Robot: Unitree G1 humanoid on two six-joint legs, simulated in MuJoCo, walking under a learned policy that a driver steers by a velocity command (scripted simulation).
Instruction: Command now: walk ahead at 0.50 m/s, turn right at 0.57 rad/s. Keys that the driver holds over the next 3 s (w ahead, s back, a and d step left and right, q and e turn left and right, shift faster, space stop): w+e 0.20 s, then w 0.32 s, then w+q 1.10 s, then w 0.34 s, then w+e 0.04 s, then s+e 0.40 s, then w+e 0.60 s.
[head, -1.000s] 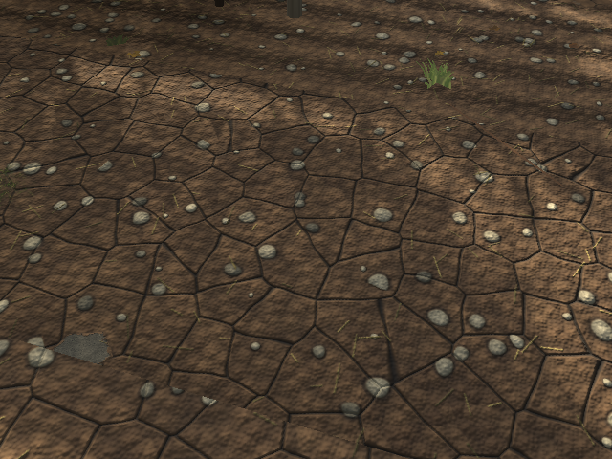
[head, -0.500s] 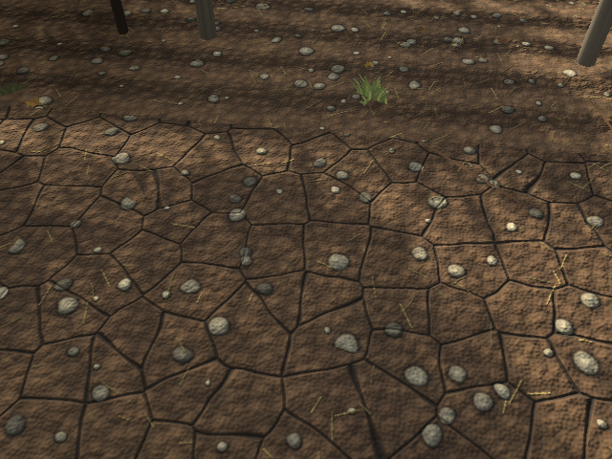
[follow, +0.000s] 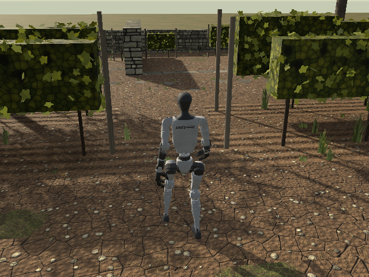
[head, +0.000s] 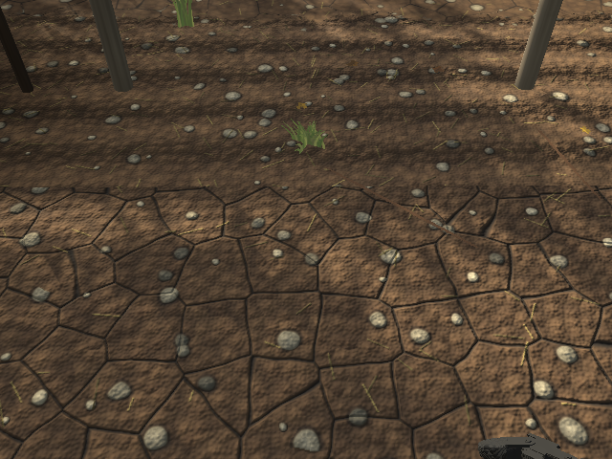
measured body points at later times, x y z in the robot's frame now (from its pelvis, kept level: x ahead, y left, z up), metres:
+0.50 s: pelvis +0.27 +0.03 -0.14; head +0.28 +0.02 +0.31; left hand +0.54 +0.20 -0.21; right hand +0.14 -0.20 -0.29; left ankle +0.18 +0.17 -0.87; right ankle +0.43 -0.14 -0.83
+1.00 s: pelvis +0.52 -0.05 -0.13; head +0.54 -0.05 +0.32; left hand +0.53 +0.21 -0.27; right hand +0.68 -0.31 -0.25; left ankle +0.71 +0.10 -0.81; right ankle +0.42 -0.13 -0.87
